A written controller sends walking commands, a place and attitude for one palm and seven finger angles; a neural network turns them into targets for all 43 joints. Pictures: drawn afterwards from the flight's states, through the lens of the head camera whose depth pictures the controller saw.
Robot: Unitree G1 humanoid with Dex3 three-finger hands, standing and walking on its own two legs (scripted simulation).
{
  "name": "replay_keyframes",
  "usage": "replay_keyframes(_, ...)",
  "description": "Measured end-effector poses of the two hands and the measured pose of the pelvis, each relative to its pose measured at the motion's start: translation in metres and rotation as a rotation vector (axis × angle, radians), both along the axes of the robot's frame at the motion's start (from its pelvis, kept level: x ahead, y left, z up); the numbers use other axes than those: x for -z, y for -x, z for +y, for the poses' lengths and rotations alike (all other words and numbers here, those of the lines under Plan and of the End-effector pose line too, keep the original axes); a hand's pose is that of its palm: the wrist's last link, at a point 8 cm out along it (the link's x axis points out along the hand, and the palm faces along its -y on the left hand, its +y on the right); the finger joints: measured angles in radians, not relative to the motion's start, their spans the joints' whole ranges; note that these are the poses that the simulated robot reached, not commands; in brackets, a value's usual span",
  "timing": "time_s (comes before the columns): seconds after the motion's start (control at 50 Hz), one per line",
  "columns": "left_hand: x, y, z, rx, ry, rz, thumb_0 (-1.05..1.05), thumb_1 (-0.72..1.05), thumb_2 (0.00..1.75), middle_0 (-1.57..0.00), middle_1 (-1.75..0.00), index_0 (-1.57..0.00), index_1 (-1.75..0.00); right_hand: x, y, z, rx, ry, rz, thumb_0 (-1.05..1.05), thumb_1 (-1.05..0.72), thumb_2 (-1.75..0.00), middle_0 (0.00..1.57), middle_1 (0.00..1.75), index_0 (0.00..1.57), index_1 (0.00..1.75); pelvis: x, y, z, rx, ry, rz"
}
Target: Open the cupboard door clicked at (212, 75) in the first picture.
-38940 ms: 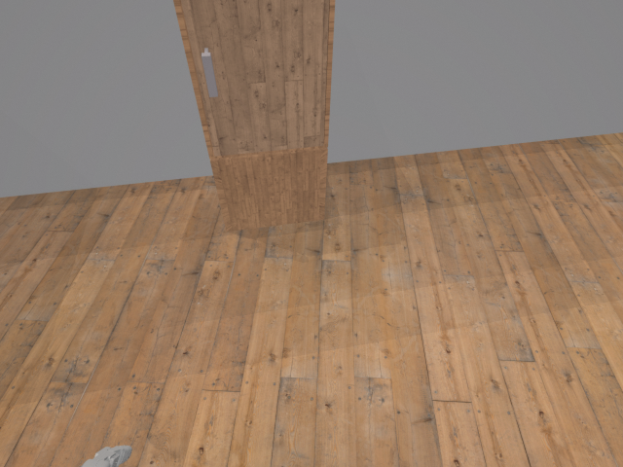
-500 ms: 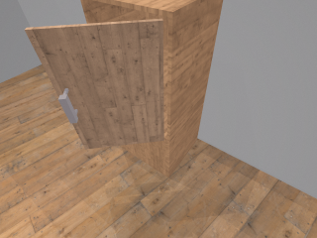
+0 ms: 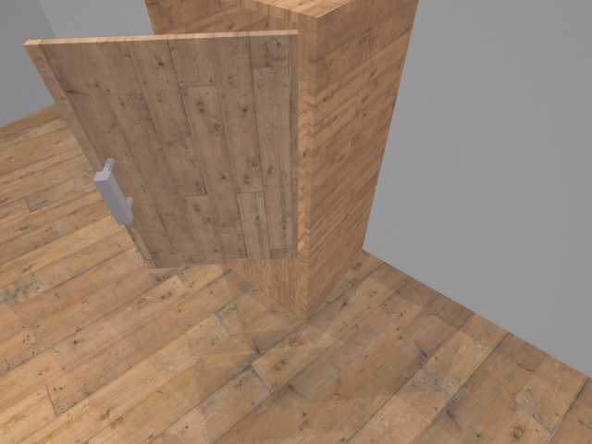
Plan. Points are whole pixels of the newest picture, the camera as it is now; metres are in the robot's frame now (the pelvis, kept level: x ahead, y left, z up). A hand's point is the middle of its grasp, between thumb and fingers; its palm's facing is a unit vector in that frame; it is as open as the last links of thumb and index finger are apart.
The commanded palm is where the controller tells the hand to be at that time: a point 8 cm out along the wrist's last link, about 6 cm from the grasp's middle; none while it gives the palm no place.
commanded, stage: come to a stop and stand still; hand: left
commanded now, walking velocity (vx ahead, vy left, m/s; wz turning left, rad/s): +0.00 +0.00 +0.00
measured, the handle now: (117, 191) +0.56 +0.39 -0.02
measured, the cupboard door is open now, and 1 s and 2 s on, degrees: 43 43 43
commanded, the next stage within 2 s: look again from close up in 0.66 s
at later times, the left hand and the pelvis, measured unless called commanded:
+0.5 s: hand out of the picture +0.05 +0.19 -0.17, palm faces +0.03 -0.98 -0.20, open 7.3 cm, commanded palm none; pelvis +0.04 +0.01 +0.00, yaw +0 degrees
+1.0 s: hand out of the picture +0.05 +0.18 -0.17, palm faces +0.04 -0.98 -0.19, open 7.3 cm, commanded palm none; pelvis +0.05 +0.01 +0.01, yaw +0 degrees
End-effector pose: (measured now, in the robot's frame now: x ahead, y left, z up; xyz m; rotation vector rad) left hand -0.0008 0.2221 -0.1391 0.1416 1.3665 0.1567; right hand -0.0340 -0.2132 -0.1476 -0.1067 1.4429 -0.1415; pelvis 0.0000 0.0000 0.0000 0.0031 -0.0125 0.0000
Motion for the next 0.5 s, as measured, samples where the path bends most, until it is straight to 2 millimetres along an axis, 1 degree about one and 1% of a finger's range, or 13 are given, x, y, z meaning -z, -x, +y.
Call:
replay_keyframes(0.12,0.002,-0.005,-0.002,-0.013,0.02,0.025,0.0,0.91,0.9,-0.2,-0.3,-0.2,-0.3,-0.004,-0.033,0.0,-0.019,0.018,-0.036,0.01,-0.91,-0.9,0.2,0.3,0.19,0.3,-0.002,-0.014,0.004,0.002,-0.001,0.006)
replay_keyframes(0.18,0.003,-0.01,-0.002,-0.014,0.025,0.026,0.0,0.91,0.9,-0.2,-0.3,-0.2,-0.3,-0.004,-0.052,0.002,-0.028,0.025,-0.066,0.01,-0.91,-0.9,0.2,0.3,0.19,0.3,-0.002,-0.02,0.006,0.004,-0.002,0.006)
replay_keyframes(0.3,0.003,-0.025,0.003,-0.013,0.021,0.015,0.0,0.91,0.9,-0.2,-0.3,-0.2,-0.3,-0.006,-0.082,-0.002,-0.04,0.047,-0.109,0.02,-0.92,-0.9,0.2,0.3,0.19,0.3,-0.003,-0.032,0.01,0.006,-0.005,0.004)
replay_keyframes(0.4,0.002,-0.037,0.009,-0.007,0.009,0.006,0.0,0.91,0.9,-0.2,-0.3,-0.2,-0.3,-0.007,-0.098,-0.001,-0.046,0.051,-0.13,0.01,-0.93,-0.9,0.2,0.3,0.19,0.3,-0.003,-0.039,0.012,0.007,-0.007,0.005)
replay_keyframes(0.5,0.0,-0.046,0.015,-0.004,-0.005,0.001,0.0,0.91,0.9,-0.2,-0.3,-0.2,-0.3,-0.007,-0.105,0.0,-0.05,0.049,-0.128,0.01,-0.93,-0.9,0.2,0.3,0.19,0.3,-0.004,-0.044,0.013,0.006,-0.01,0.006)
